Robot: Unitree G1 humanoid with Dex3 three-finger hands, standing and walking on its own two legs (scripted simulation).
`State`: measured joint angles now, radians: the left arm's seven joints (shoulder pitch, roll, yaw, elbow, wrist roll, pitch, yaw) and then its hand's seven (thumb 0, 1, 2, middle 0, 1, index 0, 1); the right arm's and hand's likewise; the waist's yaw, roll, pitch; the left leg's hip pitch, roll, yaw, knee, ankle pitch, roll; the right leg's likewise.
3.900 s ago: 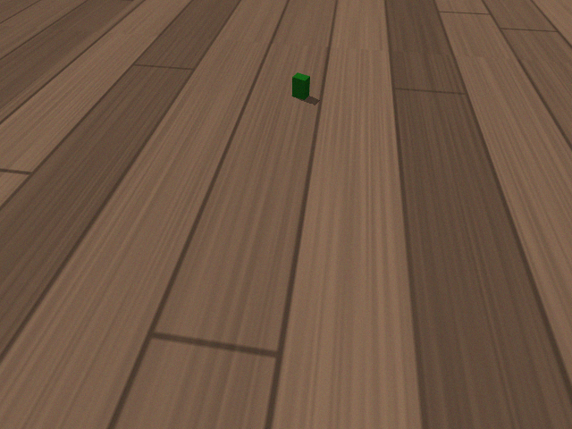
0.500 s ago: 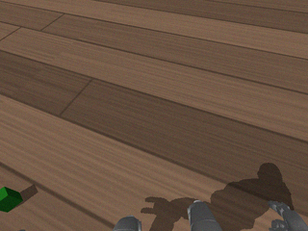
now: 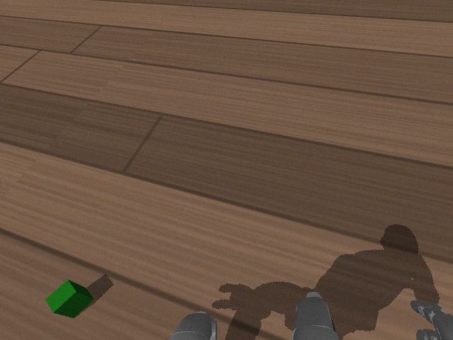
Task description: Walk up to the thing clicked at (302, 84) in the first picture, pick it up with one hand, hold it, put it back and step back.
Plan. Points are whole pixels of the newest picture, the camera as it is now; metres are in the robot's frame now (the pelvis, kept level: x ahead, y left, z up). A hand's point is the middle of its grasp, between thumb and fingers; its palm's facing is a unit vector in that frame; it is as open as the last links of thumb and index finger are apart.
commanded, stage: walk up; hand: left
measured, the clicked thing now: (70, 299) +0.31 +0.70 -0.64
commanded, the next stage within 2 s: none
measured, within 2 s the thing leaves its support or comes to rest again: neither
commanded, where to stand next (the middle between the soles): -0.08 +0.50 m, yaw -16 degrees
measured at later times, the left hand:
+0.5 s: hand out of the picture +0.03 +0.50 -0.08, palm faces -0.14 -0.81 -0.57, open 7.4 cm
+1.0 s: hand out of the picture -0.08 +0.73 -0.09, palm faces -0.19 -0.81 -0.55, open 7.4 cm
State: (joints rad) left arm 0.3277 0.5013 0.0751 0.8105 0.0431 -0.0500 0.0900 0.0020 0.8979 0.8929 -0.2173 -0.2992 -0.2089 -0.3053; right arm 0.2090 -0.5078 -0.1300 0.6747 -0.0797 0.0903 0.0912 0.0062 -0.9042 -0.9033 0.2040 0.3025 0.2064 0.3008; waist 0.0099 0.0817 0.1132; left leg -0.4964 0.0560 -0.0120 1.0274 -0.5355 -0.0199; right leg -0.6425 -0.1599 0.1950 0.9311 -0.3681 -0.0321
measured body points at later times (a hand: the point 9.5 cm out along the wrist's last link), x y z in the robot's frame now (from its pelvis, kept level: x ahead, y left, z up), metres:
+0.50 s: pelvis -0.08 +0.22 +0.02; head -0.04 +0.17 +0.47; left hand +0.04 +0.54 -0.04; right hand -0.01 -0.12 -0.10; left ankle -0.05 +0.40 -0.60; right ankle +0.00 +0.03 -0.67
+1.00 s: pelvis -0.19 +0.45 +0.02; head -0.13 +0.40 +0.47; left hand -0.07 +0.77 -0.06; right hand -0.14 +0.13 -0.11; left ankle -0.12 +0.56 -0.60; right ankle -0.14 +0.32 -0.67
